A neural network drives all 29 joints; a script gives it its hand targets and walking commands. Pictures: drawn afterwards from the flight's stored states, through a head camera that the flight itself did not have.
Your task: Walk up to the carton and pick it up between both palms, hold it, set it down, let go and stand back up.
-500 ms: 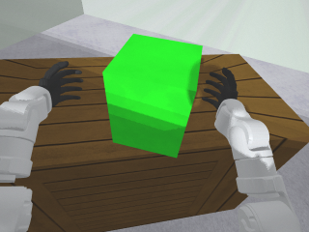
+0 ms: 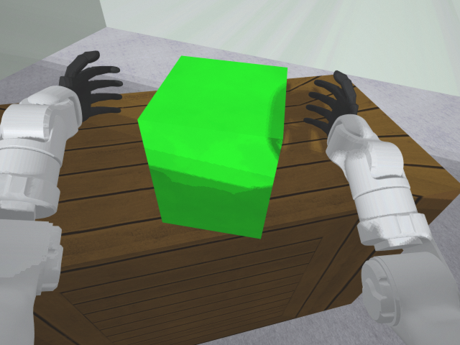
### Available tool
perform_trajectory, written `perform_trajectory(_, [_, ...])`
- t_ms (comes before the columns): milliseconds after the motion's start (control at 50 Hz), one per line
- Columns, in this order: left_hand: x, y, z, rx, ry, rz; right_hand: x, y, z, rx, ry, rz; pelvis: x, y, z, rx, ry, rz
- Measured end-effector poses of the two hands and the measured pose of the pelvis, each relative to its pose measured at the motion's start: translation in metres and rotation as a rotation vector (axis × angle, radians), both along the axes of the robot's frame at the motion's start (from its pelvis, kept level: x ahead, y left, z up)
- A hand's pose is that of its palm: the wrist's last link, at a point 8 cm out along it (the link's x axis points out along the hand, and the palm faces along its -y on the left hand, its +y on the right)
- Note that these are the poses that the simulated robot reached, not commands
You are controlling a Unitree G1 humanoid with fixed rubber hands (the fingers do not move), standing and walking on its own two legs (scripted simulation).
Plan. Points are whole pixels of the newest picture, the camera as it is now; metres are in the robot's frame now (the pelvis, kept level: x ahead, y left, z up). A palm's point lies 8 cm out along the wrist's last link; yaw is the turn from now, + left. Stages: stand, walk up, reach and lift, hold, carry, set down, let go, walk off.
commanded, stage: reach and lift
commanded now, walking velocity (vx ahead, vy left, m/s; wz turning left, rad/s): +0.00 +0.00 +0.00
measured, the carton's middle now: (221, 148) +0.46 -0.07 +0.11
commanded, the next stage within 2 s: none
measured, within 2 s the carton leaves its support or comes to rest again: neither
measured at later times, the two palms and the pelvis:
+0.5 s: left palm (107, 90) +0.50 +0.10 +0.24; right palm (334, 110) +0.38 -0.23 +0.23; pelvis -0.01 -0.01 +0.00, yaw +0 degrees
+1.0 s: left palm (128, 151) +0.49 +0.10 +0.12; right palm (312, 163) +0.38 -0.22 +0.12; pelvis -0.02 -0.01 -0.01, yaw -1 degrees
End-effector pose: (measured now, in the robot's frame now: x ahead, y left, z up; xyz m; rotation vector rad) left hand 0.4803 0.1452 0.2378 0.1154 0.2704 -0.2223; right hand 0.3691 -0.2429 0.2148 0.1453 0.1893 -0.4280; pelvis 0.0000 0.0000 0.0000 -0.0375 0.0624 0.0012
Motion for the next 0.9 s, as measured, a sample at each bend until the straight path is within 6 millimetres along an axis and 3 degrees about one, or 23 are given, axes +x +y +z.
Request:
perform_trajectory(280, [0.015, -0.019, 0.014, -0.056, -0.004, 0.023, 0.015, 0.008, 0.027, -0.034, 0.012, 0.003, -0.008, -0.009, 0.0, 0.005, 0.054, 0.008])
perform_trajectory(420, [0.018, -0.037, 0.012, -0.063, -0.002, 0.018, 0.014, 0.01, 0.028, -0.049, 0.03, -0.012, -0.011, -0.01, 0.0, 0.007, 0.071, 0.0])
perform_trajectory(520, [0.017, -0.045, -0.006, -0.045, 0.01, 0.014, 0.011, 0.009, 0.009, -0.051, 0.06, -0.022, -0.014, -0.011, 0.0, 0.013, 0.076, -0.004])
perform_trajectory(760, [0.01, -0.049, -0.086, -0.024, 0.053, 0.043, 0.004, 0.01, -0.074, -0.028, 0.11, -0.042, -0.021, -0.014, -0.005, 0.016, 0.166, -0.013])
perform_trajectory(900, [0.008, -0.05, -0.114, -0.034, 0.059, 0.042, 0.004, 0.015, -0.093, -0.04, 0.113, -0.05, -0.022, -0.015, -0.009, 0.013, 0.221, -0.013])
